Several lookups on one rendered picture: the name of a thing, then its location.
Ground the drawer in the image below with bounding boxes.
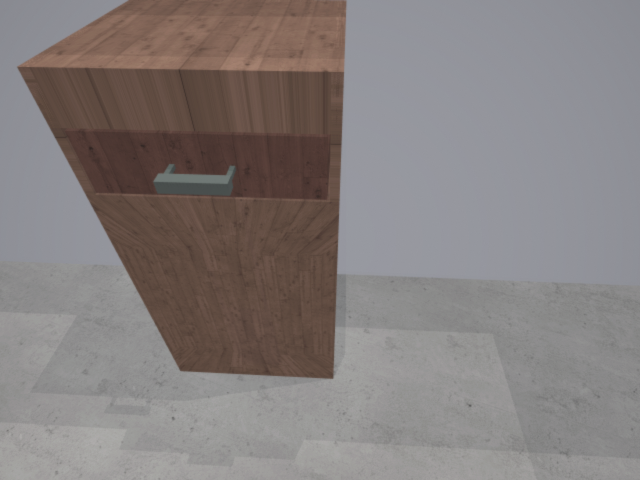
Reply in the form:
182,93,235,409
65,128,330,200

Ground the handle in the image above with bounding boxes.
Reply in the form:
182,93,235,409
153,164,236,196

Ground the cabinet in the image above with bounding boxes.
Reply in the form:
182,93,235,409
17,0,347,379

